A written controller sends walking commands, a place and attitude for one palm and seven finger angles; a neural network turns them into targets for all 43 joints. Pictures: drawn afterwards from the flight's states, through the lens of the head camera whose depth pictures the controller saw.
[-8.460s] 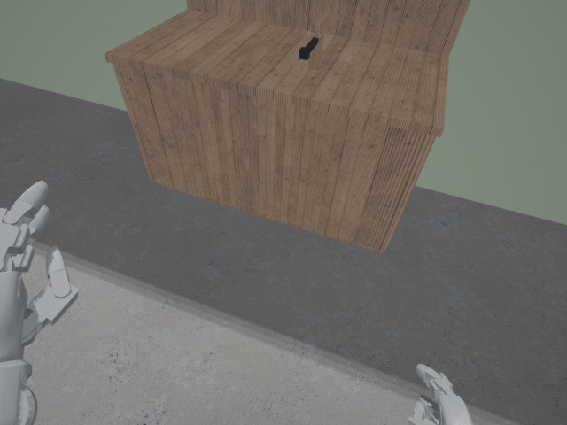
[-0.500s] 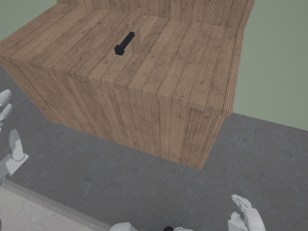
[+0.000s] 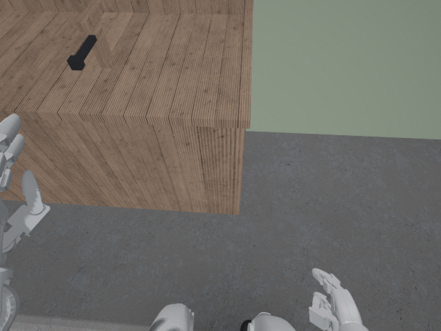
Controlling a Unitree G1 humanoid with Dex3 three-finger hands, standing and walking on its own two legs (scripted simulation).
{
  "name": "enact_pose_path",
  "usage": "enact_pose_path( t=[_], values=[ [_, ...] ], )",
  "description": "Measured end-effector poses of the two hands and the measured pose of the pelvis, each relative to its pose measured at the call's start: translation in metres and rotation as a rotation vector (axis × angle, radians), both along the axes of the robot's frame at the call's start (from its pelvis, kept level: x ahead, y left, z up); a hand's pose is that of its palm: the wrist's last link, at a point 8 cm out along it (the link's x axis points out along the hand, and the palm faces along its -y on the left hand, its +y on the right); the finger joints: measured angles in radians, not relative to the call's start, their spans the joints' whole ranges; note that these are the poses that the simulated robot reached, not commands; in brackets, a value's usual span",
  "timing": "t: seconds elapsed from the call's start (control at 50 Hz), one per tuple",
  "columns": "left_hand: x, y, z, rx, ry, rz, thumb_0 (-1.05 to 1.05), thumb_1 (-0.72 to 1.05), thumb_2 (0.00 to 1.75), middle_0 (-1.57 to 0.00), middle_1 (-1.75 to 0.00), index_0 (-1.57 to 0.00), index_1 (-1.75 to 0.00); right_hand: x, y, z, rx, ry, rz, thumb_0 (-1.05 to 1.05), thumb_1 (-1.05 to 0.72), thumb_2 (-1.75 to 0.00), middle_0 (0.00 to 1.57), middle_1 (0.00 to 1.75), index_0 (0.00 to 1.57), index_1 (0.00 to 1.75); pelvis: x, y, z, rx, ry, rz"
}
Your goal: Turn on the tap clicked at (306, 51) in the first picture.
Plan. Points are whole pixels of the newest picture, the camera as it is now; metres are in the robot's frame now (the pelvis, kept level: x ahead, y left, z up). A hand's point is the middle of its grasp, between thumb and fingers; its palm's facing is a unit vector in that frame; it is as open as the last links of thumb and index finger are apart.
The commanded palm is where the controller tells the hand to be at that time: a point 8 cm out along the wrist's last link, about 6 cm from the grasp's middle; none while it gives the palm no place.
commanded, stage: turn to face it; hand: left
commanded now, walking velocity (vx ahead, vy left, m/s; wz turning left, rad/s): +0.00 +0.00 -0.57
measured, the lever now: (76, 62) +0.69 +0.44 +0.06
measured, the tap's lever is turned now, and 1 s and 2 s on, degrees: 0 0 0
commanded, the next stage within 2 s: take the last steps up to it in 0.52 s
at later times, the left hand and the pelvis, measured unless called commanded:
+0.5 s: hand (105, 216) +0.22 +0.16 +0.18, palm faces +0.19 -0.87 -0.45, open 7.4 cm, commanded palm +0.18 +0.21 +0.20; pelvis -0.05 -0.02 +0.00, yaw -15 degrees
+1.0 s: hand (110, 238) +0.20 +0.14 +0.18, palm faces +0.17 -0.88 -0.44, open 7.4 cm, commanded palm +0.16 +0.19 +0.20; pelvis -0.07 -0.04 +0.01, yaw -16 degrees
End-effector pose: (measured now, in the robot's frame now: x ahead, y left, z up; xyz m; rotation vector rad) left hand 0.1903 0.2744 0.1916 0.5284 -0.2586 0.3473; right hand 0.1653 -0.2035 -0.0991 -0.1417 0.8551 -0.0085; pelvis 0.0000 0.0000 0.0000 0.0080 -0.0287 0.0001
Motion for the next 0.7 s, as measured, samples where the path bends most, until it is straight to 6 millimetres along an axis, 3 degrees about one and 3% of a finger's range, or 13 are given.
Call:
enact_pose_path(
  t=[0.1,0.22,0.36,0.46,0.56,0.7],
  values=[
    [0.003,-0.025,0.011,0.016,0.014,-0.124,0.02,0.88,0.89,-0.21,-0.30,-0.21,-0.31,-0.034,-0.036,0.013,-0.060,0.039,-0.110,0.01,-0.90,-0.90,0.20,0.30,0.20,0.30,-0.009,-0.005,0.009,0.018,0.020,-0.061],
    [0.000,-0.026,0.023,0.054,-0.043,-0.186,0.02,0.88,0.89,-0.21,-0.30,-0.22,-0.31,-0.065,-0.065,0.031,-0.141,0.023,-0.202,0.01,-0.90,-0.90,0.20,0.30,0.20,0.30,-0.018,-0.001,0.011,0.021,0.041,-0.125],
    [0.000,-0.026,0.013,0.002,-0.045,-0.187,0.02,0.88,0.89,-0.21,-0.30,-0.21,-0.31,-0.090,-0.065,0.042,-0.140,-0.061,-0.285,0.01,-0.90,-0.90,0.19,0.30,0.20,0.30,-0.031,-0.001,0.013,0.008,0.013,-0.192],
    [0.001,-0.056,0.008,-0.013,-0.022,-0.223,0.02,0.89,0.89,-0.21,-0.30,-0.21,-0.31,-0.105,-0.058,0.032,-0.059,-0.107,-0.297,0.01,-0.90,-0.90,0.19,0.30,0.20,0.30,-0.039,-0.014,0.010,-0.018,0.011,-0.245],
    [0.004,-0.093,0.006,0.019,-0.037,-0.297,0.02,0.88,0.89,-0.21,-0.30,-0.21,-0.31,-0.127,-0.068,0.010,-0.010,-0.084,-0.317,0.01,-0.90,-0.90,0.20,0.30,0.20,0.30,-0.058,-0.032,0.001,-0.022,0.007,-0.272],
    [-0.009,-0.112,0.014,0.029,0.001,-0.373,0.02,0.88,0.89,-0.21,-0.30,-0.22,-0.31,-0.173,-0.093,0.020,-0.069,-0.010,-0.414,0.01,-0.90,-0.90,0.20,0.30,0.20,0.30,-0.074,-0.035,0.013,0.013,0.026,-0.320]
  ],
)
